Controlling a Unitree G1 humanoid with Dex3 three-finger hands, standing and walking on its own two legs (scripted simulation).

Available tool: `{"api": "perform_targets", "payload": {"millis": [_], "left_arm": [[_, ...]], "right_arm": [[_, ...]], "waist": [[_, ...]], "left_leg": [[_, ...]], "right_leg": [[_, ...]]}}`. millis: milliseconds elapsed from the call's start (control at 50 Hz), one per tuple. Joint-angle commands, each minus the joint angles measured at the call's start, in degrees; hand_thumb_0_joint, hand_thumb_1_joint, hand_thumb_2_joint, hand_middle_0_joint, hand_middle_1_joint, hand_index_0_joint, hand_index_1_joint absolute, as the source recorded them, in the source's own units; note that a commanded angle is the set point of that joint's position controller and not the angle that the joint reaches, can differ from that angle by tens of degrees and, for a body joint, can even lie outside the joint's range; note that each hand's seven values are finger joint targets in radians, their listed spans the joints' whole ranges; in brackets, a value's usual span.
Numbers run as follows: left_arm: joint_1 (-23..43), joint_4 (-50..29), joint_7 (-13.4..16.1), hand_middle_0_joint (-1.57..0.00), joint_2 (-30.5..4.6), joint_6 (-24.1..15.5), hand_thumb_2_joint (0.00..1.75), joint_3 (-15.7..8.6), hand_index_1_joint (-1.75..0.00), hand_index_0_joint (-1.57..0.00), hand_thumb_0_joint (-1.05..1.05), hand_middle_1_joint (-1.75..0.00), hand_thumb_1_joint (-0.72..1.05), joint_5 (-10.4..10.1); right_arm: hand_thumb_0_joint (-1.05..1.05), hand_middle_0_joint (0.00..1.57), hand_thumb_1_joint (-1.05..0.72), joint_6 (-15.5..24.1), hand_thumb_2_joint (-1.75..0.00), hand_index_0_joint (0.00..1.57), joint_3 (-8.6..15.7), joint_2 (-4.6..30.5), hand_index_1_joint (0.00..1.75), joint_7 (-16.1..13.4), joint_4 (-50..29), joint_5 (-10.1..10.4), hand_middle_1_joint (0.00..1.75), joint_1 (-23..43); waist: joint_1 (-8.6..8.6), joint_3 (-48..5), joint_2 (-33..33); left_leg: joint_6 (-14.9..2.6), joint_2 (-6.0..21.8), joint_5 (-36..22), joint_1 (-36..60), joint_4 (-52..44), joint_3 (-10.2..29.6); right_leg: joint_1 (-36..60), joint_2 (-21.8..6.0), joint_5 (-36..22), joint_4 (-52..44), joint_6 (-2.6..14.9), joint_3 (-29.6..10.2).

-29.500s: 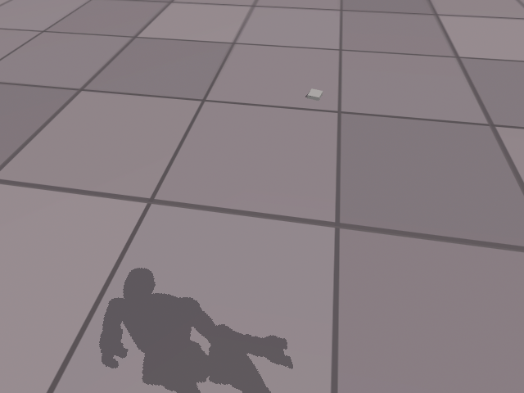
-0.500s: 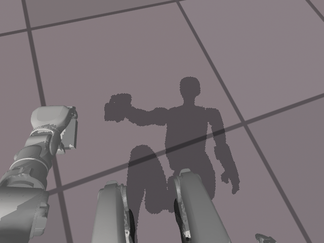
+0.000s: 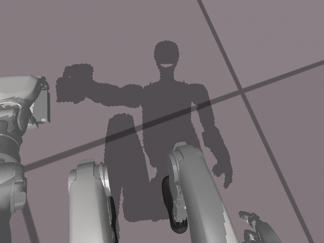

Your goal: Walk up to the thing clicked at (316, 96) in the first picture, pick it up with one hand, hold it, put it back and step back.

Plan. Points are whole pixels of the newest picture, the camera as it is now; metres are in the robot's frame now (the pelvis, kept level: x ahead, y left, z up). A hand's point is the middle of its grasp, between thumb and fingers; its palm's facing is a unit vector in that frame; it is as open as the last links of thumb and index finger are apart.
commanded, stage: crouch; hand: left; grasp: from above
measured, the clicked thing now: (28, 107) +0.47 +0.28 -0.20
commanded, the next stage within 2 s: lower in 0.72 s
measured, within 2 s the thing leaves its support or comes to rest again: rests again in 1.98 s
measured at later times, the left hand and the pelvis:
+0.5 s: hand (35, 106) +0.49 +0.28 -0.23, palm faces -0.48 +0.00 -0.88, open 10.8 cm; pelvis -0.01 +0.00 -0.06, yaw -2 degrees
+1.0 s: hand (38, 107) +0.49 +0.28 -0.26, palm faces -0.49 -0.01 -0.87, open 10.7 cm; pelvis +0.00 +0.00 -0.08, yaw -4 degrees
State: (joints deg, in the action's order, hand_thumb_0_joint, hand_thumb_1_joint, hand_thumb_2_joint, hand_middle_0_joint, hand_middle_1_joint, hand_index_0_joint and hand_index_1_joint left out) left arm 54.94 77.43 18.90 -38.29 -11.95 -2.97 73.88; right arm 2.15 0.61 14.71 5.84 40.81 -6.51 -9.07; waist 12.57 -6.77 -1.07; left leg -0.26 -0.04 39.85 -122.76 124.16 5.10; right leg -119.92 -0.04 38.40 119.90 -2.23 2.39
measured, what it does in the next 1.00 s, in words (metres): lowers itself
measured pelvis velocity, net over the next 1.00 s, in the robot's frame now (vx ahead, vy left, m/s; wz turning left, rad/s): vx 0.00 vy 0.00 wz -0.07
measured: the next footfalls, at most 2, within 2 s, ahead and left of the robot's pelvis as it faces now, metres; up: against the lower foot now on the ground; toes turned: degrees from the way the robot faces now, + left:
none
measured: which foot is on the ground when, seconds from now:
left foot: down 0.00-1.00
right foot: down 0.00-1.00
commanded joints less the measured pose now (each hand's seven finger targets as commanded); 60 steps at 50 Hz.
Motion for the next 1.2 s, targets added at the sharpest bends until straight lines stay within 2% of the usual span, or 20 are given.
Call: {"api": "perform_targets", "payload": {"millis": [0, 20, 40, 60, 100, 120, 240, 280, 360, 380, 600, 640, 740, 780, 820, 840, 900, 980, 1040, 1180], "left_arm": [[22.2, -7.7, 2.0, -1.08, -15.6, -0.3, 0.69, -2.0, -0.60, -1.11, 0.00, -0.63, 0.77, -0.8], [23.6, -9.0, 1.9, -1.08, -16.7, -0.6, 0.68, -2.2, -0.58, -1.11, 0.00, -0.61, 0.77, -0.6], [21.2, -5.8, 1.9, -1.07, -16.1, -0.4, 0.67, -1.9, -0.58, -1.10, 0.00, -0.61, 0.75, -0.2], [23.5, -7.4, 2.0, -1.06, -18.1, -0.9, 0.63, -2.6, -0.56, -1.09, 0.00, -0.60, 0.74, -0.1], [22.4, -5.4, 1.9, -1.06, -17.6, -1.1, 0.66, -2.3, -0.58, -1.10, 0.00, -0.61, 0.75, -0.1], [23.0, -5.0, 1.9, -1.07, -16.8, -1.2, 0.69, -1.9, -0.58, -1.10, 0.00, -0.61, 0.75, 0.2], [24.9, -5.3, 2.1, -1.06, -20.3, -2.1, 0.68, -2.7, -0.58, -1.09, 0.00, -0.61, 0.73, 0.7], [24.5, -2.5, 2.4, -1.07, -20.1, -2.1, 0.68, -2.5, -0.58, -1.10, 0.00, -0.61, 0.76, 0.9], [27.0, -4.0, 2.9, -1.05, -22.6, -2.7, 0.65, -2.9, -0.56, -1.08, 0.00, -0.58, 0.73, 1.2], [24.7, -1.3, 2.7, -1.07, -21.9, -2.4, 0.65, -2.7, -0.56, -1.10, 0.00, -0.59, 0.75, 1.3], [27.1, -2.4, 3.1, -1.09, -26.0, -3.3, 0.66, -3.4, -0.57, -1.11, 0.00, -0.60, 0.77, 1.5], [25.6, -0.2, 3.0, -1.10, -25.4, -3.1, 0.66, -3.2, -0.58, -1.13, 0.00, -0.61, 0.80, 1.3], [26.6, -1.2, 3.1, -1.11, -26.4, -3.4, 0.64, -3.5, -0.57, -1.14, 0.00, -0.60, 0.82, 1.4], [25.8, -0.5, 2.6, -1.12, -24.6, -3.4, 0.65, -2.1, -0.59, -1.15, 0.00, -0.62, 0.84, 1.4], [27.1, -2.5, 2.7, -1.13, -26.9, -3.6, 0.65, -3.0, -0.57, -1.15, 0.00, -0.59, 0.82, 1.6], [25.6, -1.2, 2.8, -1.11, -26.5, -3.5, 0.65, -3.1, -0.57, -1.14, 0.00, -0.60, 0.80, 1.5], [25.6, 2.4, 3.0, -1.13, -24.1, -3.7, 0.66, -1.7, -0.57, -1.15, 0.00, -0.59, 0.82, 1.3], [27.2, 1.4, 4.2, -1.13, -27.9, -4.7, 0.65, -2.9, -0.56, -1.15, 0.00, -0.59, 0.81, 2.3], [26.9, 3.3, 5.2, -1.13, -28.2, -5.3, 0.67, -3.0, -0.59, -1.15, 0.00, -0.61, 0.82, 2.8], [27.2, 5.2, 8.3, -1.15, -30.3, -5.5, 0.68, -3.9, -0.61, -1.17, 0.00, -0.63, 0.86, 4.4]], "right_arm": [[0.00, 0.20, -0.91, 0.0, -0.90, 0.20, 3.8, 12.7, 0.30, 0.0, -0.5, 0.0, 0.30, -14.1], [0.00, 0.20, -0.91, -0.1, -0.90, 0.20, 3.9, 13.1, 0.30, 0.0, -0.5, 0.0, 0.30, -13.8], [0.00, 0.20, -0.91, -0.3, -0.90, 0.20, 3.6, 13.1, 0.30, 0.1, -0.4, -0.1, 0.30, -14.0], [0.00, 0.20, -0.91, -0.4, -0.90, 0.20, 3.4, 13.3, 0.30, 0.2, -0.4, -0.1, 0.30, -13.7], [0.00, 0.20, -0.91, -0.5, -0.90, 0.20, 3.0, 13.3, 0.30, 0.3, -0.6, -0.2, 0.30, -13.5], [0.00, 0.20, -0.91, -0.6, -0.90, 0.20, 2.8, 13.7, 0.30, 0.4, -0.5, -0.3, 0.30, -13.9], [0.00, 0.20, -0.91, -0.8, -0.90, 0.20, 1.6, 14.6, 0.30, 0.7, -0.6, -0.5, 0.30, -14.1], [0.00, 0.20, -0.91, -0.8, -0.90, 0.20, 1.3, 14.9, 0.30, 0.8, -0.8, -0.7, 0.30, -14.6], [0.00, 0.20, -0.91, -0.9, -0.90, 0.20, 0.2, 15.4, 0.30, 0.8, -0.7, -0.8, 0.30, -13.7], [0.00, 0.20, -0.91, -0.8, -0.90, 0.20, 0.2, 15.3, 0.30, 0.9, -0.8, -1.0, 0.30, -13.9], [0.00, 0.20, -0.91, -1.3, -0.90, 0.20, -1.7, 15.8, 0.30, 1.2, -1.1, -1.5, 0.30, -14.1], [0.00, 0.20, -0.91, -1.2, -0.90, 0.20, -1.8, 16.0, 0.30, 1.3, -1.1, -1.5, 0.30, -14.3], [0.00, 0.20, -0.91, -1.4, -0.90, 0.20, -2.0, 16.7, 0.30, 1.2, -1.0, -1.7, 0.30, -14.0], [0.00, 0.20, -0.91, -1.3, -0.90, 0.20, -2.2, 16.4, 0.30, 1.4, -1.2, -1.6, 0.30, -14.1], [0.00, 0.20, -0.91, -1.6, -0.90, 0.20, -2.2, 16.7, 0.30, 1.4, -1.3, -1.5, 0.30, -13.9], [0.00, 0.20, -0.91, -1.7, -0.90, 0.20, -2.4, 16.6, 0.30, 1.4, -1.7, -1.7, 0.30, -13.7], [0.00, 0.20, -0.91, -1.8, -0.90, 0.20, -3.0, 17.0, 0.30, 1.4, -1.4, -2.1, 0.30, -13.5], [0.00, 0.20, -0.91, -1.3, -0.90, 0.20, -4.0, 17.2, 0.30, 1.3, -1.7, -2.5, 0.30, -13.1], [0.00, 0.20, -0.91, -1.0, -0.90, 0.20, -4.7, 17.4, 0.30, 1.6, -1.7, -2.9, 0.30, -13.2], [0.00, 0.20, -0.91, 0.0, -0.90, 0.20, -5.8, 18.2, 0.30, 1.5, -2.1, -3.9, 0.30, -12.9]], "waist": [[1.28, -40.5, -15.3], [1.49, -41.9, -14.6], [1.66, -39.6, -13.6], [1.38, -39.5, -15.2], [1.49, -39.0, -14.4], [2.36, -38.0, -14.9], [2.32, -39.2, -17.1], [3.58, -36.5, -17.5], [3.09, -35.8, -19.3], [3.63, -34.9, -18.6], [4.09, -36.8, -18.8], [4.94, -34.3, -17.5], [4.46, -34.8, -18.7], [5.39, -33.8, -19.2], [4.79, -35.5, -20.9], [4.50, -35.1, -20.6], [6.95, -30.4, -17.8], [6.01, -31.9, -20.4], [7.24, -31.4, -20.3], [7.66, -30.2, -21.8]], "left_leg": [[-1.17, -0.4, -16.2, 31.0, -10.8, -2.9], [-1.34, -0.4, -15.6, 30.0, -10.1, -2.9], [-1.28, -0.5, -15.1, 29.2, -9.9, -2.8], [-1.13, -0.6, -13.8, 27.3, -10.0, -3.0], [-1.13, -0.5, -13.1, 27.4, -9.4, -2.3], [-0.92, -0.4, -12.8, 27.3, -9.2, -2.0], [-0.82, -0.4, -14.0, 26.9, -6.7, -1.8], [-0.53, -0.2, -12.7, 25.8, -6.5, -1.1], [-0.52, -0.3, -11.1, 24.3, -5.8, -1.1], [-0.52, -0.2, -11.0, 24.7, -5.2, -1.0], [-1.17, -0.4, -12.1, 19.9, -1.2, -2.0], [-1.30, -0.3, -12.4, 18.9, -0.5, -1.9], [-0.98, -0.1, -12.6, 19.9, -0.5, -1.2], [-0.82, 0.1, -12.9, 21.1, -0.2, -0.7], [-0.71, 0.0, -14.2, 21.5, 0.0, -0.8], [-0.69, 0.0, -14.1, 21.2, -0.1, -0.9], [-0.83, 0.0, -12.7, 18.7, 0.6, 0.0], [-0.78, 0.1, -13.1, 20.0, 1.4, -0.3], [-0.87, 0.2, -13.6, 19.6, 2.4, -0.2], [-0.68, 0.4, -13.4, 20.0, 3.2, 0.1]], "right_leg": [[18.8, 1.5, -15.0, -10.3, 4.30, 3.2], [19.1, 1.7, -15.0, -10.0, 4.20, 3.5], [18.2, 1.7, -14.5, -9.7, 4.18, 3.5], [17.8, 1.7, -13.5, -9.0, 4.37, 3.7], [16.6, 1.9, -12.9, -8.0, 4.41, 4.3], [15.1, 1.7, -12.5, -7.6, 4.38, 4.5], [14.1, 2.1, -13.7, -5.0, 4.36, 5.2], [12.3, 1.8, -12.6, -4.1, 4.40, 5.7], [10.5, 1.9, -11.6, -2.8, 4.62, 5.8], [10.2, 1.9, -11.5, -2.6, 4.49, 6.0], [13.5, 2.8, -13.4, -0.9, 4.04, 6.5], [12.8, 2.7, -13.7, -0.8, 3.85, 6.6], [11.3, 2.7, -13.5, 0.1, 4.14, 7.3], [10.2, 2.8, -13.7, 0.4, 4.20, 7.6], [10.7, 2.8, -14.8, 0.9, 4.23, 7.5], [10.9, 2.8, -14.8, 1.0, 4.14, 7.5], [8.5, 2.8, -13.7, 1.2, 4.17, 8.3], [9.5, 3.0, -13.9, 1.7, 4.05, 8.1], [10.4, 3.2, -14.6, 2.1, 3.88, 8.5], [9.3, 3.4, -14.5, 2.8, 3.99, 9.1]]}}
